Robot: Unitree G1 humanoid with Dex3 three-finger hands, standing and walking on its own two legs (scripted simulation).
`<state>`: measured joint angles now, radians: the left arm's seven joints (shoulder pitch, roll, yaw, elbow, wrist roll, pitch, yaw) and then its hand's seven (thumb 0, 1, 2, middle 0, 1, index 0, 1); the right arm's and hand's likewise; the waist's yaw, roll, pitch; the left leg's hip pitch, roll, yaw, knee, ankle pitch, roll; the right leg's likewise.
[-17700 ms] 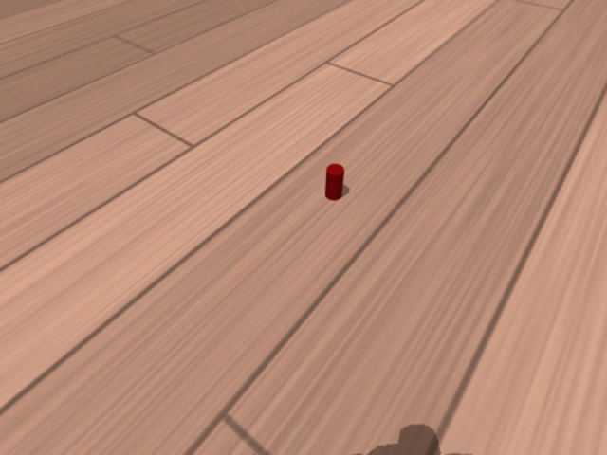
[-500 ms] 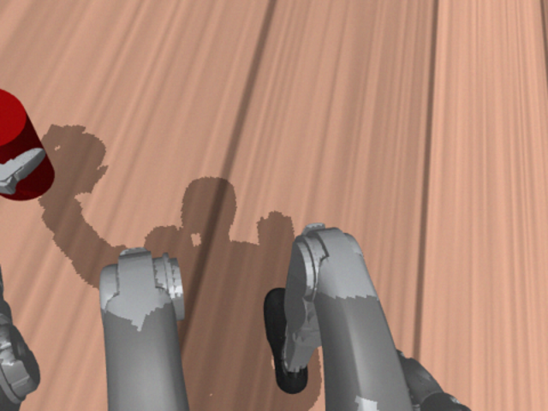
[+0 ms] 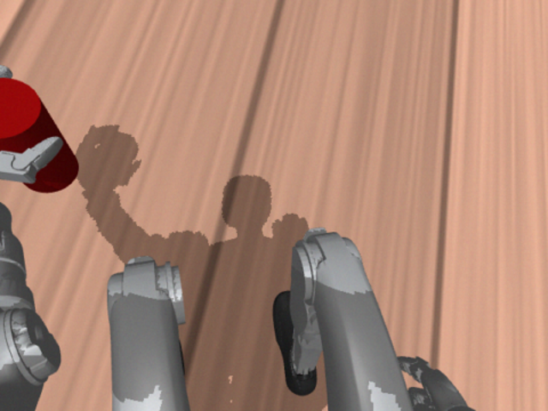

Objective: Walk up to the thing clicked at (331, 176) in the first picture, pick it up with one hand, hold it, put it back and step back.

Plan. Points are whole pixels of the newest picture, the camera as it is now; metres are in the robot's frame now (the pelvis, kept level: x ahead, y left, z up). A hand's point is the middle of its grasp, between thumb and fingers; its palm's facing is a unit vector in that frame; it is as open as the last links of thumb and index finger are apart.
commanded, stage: settle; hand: left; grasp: from the side
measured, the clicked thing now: (28, 143) +0.49 +0.28 -0.09
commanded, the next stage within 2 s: lift in 0.30 s
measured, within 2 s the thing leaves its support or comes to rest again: neither
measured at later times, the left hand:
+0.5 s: hand out of the picture +0.48 +0.29 -0.02, palm faces +0.31 -0.95 -0.08, open 10.9 cm
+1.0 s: hand out of the picture +0.45 +0.27 +0.08, palm faces +0.27 -0.96 -0.08, open 11.0 cm
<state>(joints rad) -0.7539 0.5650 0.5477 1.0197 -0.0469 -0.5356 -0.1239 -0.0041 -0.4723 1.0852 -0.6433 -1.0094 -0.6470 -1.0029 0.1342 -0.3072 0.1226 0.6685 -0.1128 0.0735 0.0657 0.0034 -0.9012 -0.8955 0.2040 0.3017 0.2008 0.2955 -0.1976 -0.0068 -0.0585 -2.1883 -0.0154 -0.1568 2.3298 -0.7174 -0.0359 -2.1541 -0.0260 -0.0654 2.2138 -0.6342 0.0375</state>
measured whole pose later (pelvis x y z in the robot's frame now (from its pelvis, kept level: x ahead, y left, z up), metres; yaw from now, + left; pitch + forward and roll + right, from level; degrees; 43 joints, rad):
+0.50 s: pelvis +0.00 +0.00 +0.02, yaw +1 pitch +33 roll -7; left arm -0.76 0.54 0.53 1.05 -0.04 -0.53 -0.11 0.00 -0.47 1.09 -0.64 -1.01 -0.64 -1.01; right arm 0.14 -0.28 0.08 0.70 -0.10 0.04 0.05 0.00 -0.92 -0.90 0.20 0.30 0.20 0.30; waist -0.18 0.01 -0.10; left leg -2.15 -0.01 -0.12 2.27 -0.70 -0.03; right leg -2.12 -0.03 -0.04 2.17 -0.63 0.04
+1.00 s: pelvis +0.01 +0.00 +0.09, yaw +3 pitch +34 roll -5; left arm -0.57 0.42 0.44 0.73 -0.12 -0.40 -0.12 0.00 -0.48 1.10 -0.65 -1.01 -0.65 -1.00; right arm 0.15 -0.28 0.02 0.67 -0.03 0.00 0.00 0.01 -0.95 -0.90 0.20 0.30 0.20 0.29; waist -0.11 0.04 -0.18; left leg -1.95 0.00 -0.10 2.05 -0.70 -0.02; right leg -1.93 -0.04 -0.03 1.97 -0.64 0.03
